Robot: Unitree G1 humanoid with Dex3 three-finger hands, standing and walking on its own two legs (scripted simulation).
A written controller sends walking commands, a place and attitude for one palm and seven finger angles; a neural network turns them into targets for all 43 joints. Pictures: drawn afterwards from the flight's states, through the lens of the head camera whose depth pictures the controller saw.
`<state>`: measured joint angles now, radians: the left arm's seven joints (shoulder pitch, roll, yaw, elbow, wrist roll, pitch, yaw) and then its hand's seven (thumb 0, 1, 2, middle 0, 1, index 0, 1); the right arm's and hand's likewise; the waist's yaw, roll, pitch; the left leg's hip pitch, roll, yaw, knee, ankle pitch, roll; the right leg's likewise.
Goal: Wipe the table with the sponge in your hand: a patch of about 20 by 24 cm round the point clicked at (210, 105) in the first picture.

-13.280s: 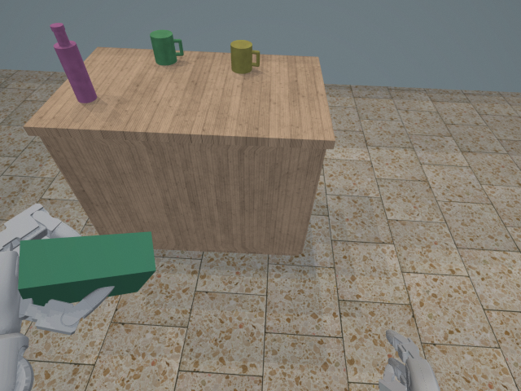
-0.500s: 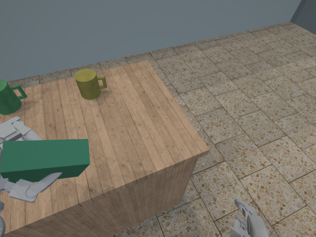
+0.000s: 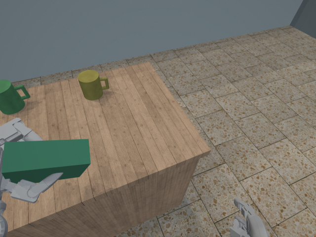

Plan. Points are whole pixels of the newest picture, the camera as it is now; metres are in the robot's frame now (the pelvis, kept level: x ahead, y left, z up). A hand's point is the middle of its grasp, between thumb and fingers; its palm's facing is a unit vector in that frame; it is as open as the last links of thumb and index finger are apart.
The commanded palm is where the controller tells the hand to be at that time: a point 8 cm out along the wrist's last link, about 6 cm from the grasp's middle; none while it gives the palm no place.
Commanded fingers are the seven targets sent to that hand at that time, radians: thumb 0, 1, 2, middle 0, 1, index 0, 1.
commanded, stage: shuffle to correct the standing spot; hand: left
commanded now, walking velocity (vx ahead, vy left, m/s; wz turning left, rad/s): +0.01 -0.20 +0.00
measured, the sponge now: (61, 161) +0.23 +0.20 +0.14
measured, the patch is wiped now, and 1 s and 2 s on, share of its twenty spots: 0.00 0.00 0.00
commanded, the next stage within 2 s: come to a stop and stand still in 0.62 s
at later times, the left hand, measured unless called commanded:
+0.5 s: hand (35, 160) +0.22 +0.24 +0.16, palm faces +0.30 -0.85 -0.42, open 8.9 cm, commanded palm +0.16 +0.28 +0.18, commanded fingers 0.00 0.10 1.30 -1.20 -1.60 -1.20 -1.60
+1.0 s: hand (30, 164) +0.21 +0.24 +0.16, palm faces +0.28 -0.86 -0.42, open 8.9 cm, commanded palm +0.15 +0.29 +0.18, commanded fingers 0.00 0.10 1.30 -1.20 -1.60 -1.20 -1.60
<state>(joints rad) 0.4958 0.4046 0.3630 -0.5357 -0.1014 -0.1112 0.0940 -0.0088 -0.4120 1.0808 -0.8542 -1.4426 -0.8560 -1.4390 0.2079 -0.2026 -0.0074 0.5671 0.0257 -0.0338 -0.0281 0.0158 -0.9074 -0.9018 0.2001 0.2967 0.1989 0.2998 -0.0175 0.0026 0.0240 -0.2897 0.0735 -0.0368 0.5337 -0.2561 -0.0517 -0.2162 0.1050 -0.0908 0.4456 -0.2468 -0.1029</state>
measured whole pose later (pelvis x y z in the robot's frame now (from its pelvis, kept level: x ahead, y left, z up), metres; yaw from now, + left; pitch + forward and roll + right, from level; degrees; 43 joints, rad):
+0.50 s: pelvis +0.00 +0.00 +0.00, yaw +0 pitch +1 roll -1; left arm 0.52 0.41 0.37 -0.54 -0.11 -0.11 0.09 -0.01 -0.41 1.08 -0.85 -1.44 -0.86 -1.44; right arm 0.20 -0.20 -0.01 0.56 0.03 -0.03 -0.03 0.02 -0.91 -0.90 0.20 0.30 0.20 0.30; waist -0.02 0.02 0.02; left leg -0.29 0.08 -0.04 0.54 -0.27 -0.05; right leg -0.22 0.11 -0.09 0.45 -0.26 -0.11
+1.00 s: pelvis -0.02 +0.02 +0.00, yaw -2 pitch -1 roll +0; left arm 0.41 0.36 0.36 -0.45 -0.07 -0.20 0.05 -0.01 -0.41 1.08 -0.85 -1.45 -0.85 -1.44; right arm 0.21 -0.26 -0.05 0.55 0.02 -0.13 0.01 0.02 -0.91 -0.90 0.20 0.30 0.20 0.30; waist 0.00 0.01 0.09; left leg -0.29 0.05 0.06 0.55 -0.24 -0.02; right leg -0.28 0.06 -0.05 0.55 -0.26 -0.06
